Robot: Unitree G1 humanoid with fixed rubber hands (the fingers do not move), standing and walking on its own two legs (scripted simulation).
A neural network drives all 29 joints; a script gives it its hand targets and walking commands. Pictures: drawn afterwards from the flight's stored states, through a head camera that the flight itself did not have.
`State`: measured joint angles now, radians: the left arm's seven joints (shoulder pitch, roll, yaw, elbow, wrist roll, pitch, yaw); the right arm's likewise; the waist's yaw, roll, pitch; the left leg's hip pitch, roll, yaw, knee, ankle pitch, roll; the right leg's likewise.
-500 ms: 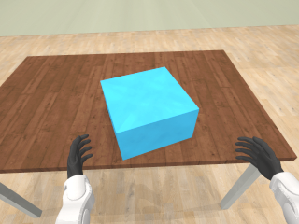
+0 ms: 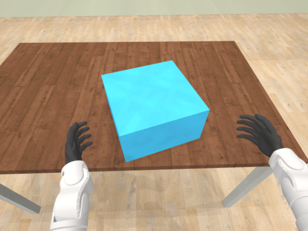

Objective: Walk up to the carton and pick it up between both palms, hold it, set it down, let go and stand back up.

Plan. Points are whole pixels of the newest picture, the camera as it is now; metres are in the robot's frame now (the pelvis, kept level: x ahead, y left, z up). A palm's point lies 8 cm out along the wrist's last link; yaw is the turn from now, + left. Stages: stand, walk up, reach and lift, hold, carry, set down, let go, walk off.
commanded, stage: reach and lift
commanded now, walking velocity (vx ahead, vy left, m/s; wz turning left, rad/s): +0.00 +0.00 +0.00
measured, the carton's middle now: (150, 107) +0.51 +0.01 -0.01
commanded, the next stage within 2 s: none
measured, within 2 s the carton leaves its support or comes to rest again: neither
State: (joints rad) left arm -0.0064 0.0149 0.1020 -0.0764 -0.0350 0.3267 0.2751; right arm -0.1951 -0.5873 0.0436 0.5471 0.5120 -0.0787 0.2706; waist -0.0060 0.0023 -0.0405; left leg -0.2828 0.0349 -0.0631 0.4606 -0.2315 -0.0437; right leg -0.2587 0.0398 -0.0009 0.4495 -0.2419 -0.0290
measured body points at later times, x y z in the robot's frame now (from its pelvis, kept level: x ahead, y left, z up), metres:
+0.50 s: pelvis +0.00 +0.00 +0.00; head +0.02 +0.00 +0.45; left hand +0.33 +0.22 +0.09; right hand +0.38 -0.26 +0.10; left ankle +0.00 +0.15 -0.74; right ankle -0.01 -0.10 -0.74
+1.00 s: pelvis +0.00 +0.00 +0.00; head +0.06 +0.00 +0.45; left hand +0.39 +0.23 +0.11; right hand +0.45 -0.23 +0.12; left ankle +0.00 +0.15 -0.74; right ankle -0.01 -0.10 -0.74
